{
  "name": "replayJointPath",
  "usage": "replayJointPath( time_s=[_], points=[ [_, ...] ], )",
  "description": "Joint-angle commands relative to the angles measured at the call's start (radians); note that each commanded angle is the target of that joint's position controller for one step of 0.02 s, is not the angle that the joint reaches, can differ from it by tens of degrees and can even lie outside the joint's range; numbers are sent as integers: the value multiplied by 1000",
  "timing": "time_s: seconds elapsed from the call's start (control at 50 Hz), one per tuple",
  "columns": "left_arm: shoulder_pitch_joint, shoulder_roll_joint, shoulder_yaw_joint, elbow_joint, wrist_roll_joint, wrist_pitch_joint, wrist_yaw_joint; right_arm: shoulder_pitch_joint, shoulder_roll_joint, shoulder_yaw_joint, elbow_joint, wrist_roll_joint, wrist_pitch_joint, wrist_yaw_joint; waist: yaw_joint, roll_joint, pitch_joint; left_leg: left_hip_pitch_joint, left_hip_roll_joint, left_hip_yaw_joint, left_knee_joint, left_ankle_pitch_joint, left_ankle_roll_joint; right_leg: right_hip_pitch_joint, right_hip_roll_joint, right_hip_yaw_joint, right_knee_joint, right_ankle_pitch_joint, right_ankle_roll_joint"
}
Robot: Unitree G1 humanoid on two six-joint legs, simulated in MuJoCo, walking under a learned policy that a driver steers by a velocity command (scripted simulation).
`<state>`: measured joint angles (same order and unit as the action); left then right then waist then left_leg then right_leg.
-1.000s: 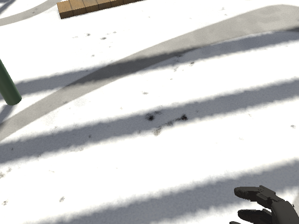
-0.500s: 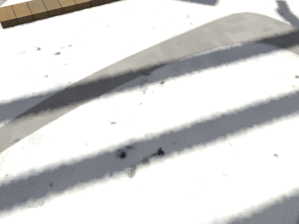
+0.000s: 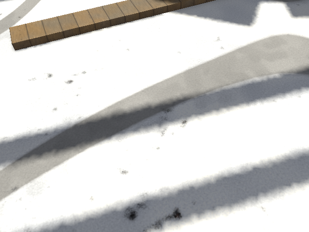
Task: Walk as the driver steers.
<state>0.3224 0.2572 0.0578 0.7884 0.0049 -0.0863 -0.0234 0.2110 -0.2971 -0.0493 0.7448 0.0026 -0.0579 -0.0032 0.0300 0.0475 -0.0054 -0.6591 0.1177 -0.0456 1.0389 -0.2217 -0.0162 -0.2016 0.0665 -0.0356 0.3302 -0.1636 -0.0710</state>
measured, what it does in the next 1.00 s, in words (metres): walks ahead: left foot, then right foot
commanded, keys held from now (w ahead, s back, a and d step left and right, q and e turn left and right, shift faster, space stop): w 0.46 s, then no key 0.54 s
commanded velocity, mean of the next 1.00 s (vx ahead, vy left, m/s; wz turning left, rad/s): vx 0.34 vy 0.00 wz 0.00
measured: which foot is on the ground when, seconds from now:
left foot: up 0.00-0.24, down 0.26-0.74, up 0.76-1.00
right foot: down 0.00-0.28, up 0.30-0.72, down 0.74-1.00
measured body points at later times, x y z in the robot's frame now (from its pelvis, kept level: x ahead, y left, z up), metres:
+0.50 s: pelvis +0.26 +0.07 +0.00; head +0.29 +0.09 +0.45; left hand +0.40 +0.35 -0.11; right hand +0.33 -0.20 -0.11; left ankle +0.27 +0.16 -0.74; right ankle +0.30 -0.09 -0.67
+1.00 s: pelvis +0.41 +0.03 -0.01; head +0.43 +0.03 +0.44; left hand +0.55 +0.28 -0.13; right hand +0.50 -0.23 -0.15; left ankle +0.41 +0.19 -0.74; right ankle +0.50 -0.06 -0.75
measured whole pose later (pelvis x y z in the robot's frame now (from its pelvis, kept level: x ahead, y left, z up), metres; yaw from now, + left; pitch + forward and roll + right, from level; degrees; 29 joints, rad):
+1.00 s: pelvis +0.41 +0.03 -0.01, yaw +1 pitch +1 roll -1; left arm 0.12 0.20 0.03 0.86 0.02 -0.02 0.01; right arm 0.21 -0.26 -0.05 0.90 -0.01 0.03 -0.04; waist 0.00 0.03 0.02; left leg -0.34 0.06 -0.04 0.66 -0.34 -0.04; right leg -0.38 0.04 -0.03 0.47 -0.11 -0.04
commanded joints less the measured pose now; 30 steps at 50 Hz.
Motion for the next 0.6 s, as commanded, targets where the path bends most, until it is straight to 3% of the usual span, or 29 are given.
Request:
replayJointPath(
  time_s=[0.02, 0.1, 0.18, 0.22, 0.24, 0.26, 0.28, 0.3, 0.32, 0.34, 0.36, 0.38, 0.4, 0.46, 0.54, 0.6],
  points=[
    [-68, 141, 33, -66, -5, -21, 11, 0, -25, -3, -50, -5, -6, 0, -37, -96, 14, -1, 28, -10, -147, 173, -10, -33, -251, 169, -189, 216, -175],
    [6, 175, 40, -28, -19, -11, 18, -144, -11, 6, -78, 5, -19, 15, 25, -96, 35, 57, -14, 24, -371, 303, -5, 8, -244, 124, -175, 165, -142],
    [54, 192, 47, 11, -29, 6, 20, -221, -38, 0, -116, 12, -29, 35, 41, -108, 52, 44, -34, 17, -477, 212, 36, 136, -306, 165, -106, 142, -125],
    [43, 200, 50, 20, -31, 16, 24, -181, -59, -8, -112, 10, -34, 40, 8, -127, 30, 119, -56, 36, -517, 141, 66, 174, -317, 174, -44, 230, -102],
    [24, 198, 48, 20, -32, 21, 26, -106, -78, -20, -91, 5, -36, 38, -39, -126, -11, 234, -85, 67, -553, 134, 86, 173, -289, 146, 45, 368, -81],
    [32, 166, 36, 20, -24, 24, 28, 37, -127, -44, -49, 0, -37, 30, -96, -97, -108, 446, -87, 68, -547, 151, 117, 122, -231, 97, 224, 446, -52],
    [41, 107, 11, -7, 4, 21, 31, 217, -210, -65, -24, -10, -34, 20, -154, 45, -269, 738, 116, -165, -527, 213, 188, -68, -158, 33, 558, 187, -6],
    [160, 25, -12, -14, -8, -1, 24, 239, -259, -74, -7, -9, -30, 27, -93, 323, -354, 1010, 279, -619, -669, -7, 341, -449, 2, 56, 847, -384, 50],
    [97, 136, 12, 0, -23, -15, 19, 231, -158, -50, -19, 5, -27, 28, -135, 185, -311, 987, 256, -644, -724, -154, 314, -563, -55, 155, 957, -404, 46],
    [0, 168, 22, -28, -38, -23, 15, 168, -125, -38, -28, 5, -27, 24, -131, 117, -185, 873, 225, -500, -732, -130, 273, -614, -102, 134, 962, -309, 34],
    [-53, 149, 18, -37, -32, -24, 20, 108, -113, -33, -36, -2, -25, 24, -105, 32, -117, 745, 188, -402, -750, -32, 257, -584, -145, 109, 923, -223, 34],
    [-77, 138, 21, -42, -17, -20, 23, 65, -88, -26, -39, -9, -25, 26, -80, 15, -63, 639, 155, -332, -781, 60, 252, -549, -171, 105, 863, -170, 39],
    [-58, 124, 22, -40, -16, -11, 22, 46, -70, -20, -40, -17, -29, 27, -48, 40, -54, 573, 133, -284, -808, 119, 247, -489, -191, 112, 832, -133, 42],
    [-47, 85, 17, -35, -12, 15, 28, 50, -77, -26, -19, -5, -45, 27, -19, 37, -32, 506, 114, -188, -871, 226, 264, -460, -198, 99, 746, -75, 65],
    [-143, 45, 3, -58, 3, 15, 29, 60, -101, -32, 15, -9, -32, 8, -26, 18, -4, 473, 62, -15, -839, 624, 226, -403, -167, 64, 476, 98, 92],
    [-222, 40, -2, -70, -2, 10, 17, 106, -114, -33, 48, -2, -19, -1, -64, 33, -24, 489, 44, 28, -812, 621, 200, -306, -120, 41, 316, 249, 89]
  ],
)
